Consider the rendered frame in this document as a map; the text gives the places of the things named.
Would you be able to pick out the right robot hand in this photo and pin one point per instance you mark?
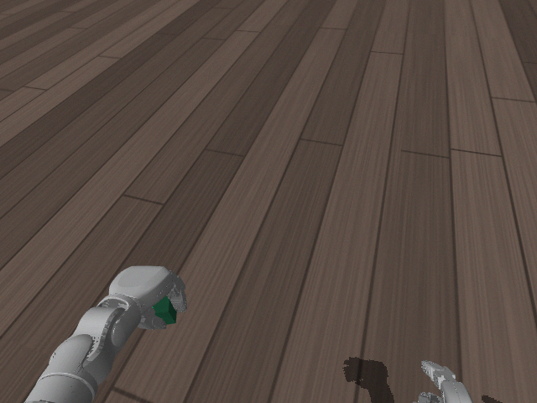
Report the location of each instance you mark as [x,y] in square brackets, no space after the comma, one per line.
[451,390]

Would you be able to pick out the left robot hand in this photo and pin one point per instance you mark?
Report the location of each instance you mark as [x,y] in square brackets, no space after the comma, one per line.
[146,286]

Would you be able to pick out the left robot arm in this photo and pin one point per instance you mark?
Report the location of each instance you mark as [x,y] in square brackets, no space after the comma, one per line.
[85,359]

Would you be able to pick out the cube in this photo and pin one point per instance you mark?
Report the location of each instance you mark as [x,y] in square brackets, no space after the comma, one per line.
[165,310]

